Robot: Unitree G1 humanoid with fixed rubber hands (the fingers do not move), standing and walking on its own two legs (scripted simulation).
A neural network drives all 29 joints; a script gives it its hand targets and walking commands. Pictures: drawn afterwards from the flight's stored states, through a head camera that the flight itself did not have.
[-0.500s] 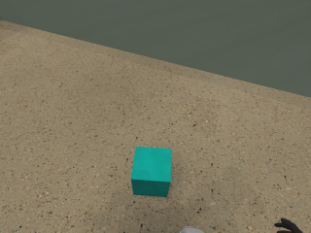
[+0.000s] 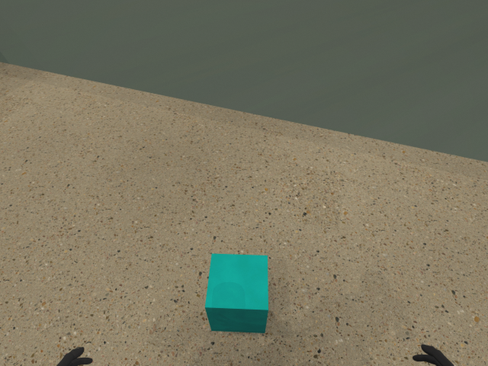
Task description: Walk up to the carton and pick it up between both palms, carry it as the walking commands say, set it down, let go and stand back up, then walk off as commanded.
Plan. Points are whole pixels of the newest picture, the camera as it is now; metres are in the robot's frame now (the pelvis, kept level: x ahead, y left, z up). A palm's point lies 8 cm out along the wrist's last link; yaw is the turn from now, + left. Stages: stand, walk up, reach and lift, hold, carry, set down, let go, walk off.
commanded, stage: walk up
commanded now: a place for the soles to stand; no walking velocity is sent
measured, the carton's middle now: (238, 294) +0.51 +0.03 -0.65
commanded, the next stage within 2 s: stand in 1.52 s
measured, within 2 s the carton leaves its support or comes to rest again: neither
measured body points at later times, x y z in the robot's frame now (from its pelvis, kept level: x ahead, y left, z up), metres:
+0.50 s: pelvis +0.03 +0.05 -0.01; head +0.05 +0.04 +0.44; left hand +0.09 +0.43 -0.09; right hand +0.14 -0.31 -0.10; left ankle +0.09 +0.18 -0.74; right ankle +0.03 -0.11 -0.73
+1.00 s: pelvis +0.11 +0.07 +0.00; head +0.13 +0.06 +0.45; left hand +0.30 +0.37 -0.10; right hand +0.20 -0.27 -0.11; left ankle +0.08 +0.18 -0.74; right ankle +0.11 -0.06 -0.74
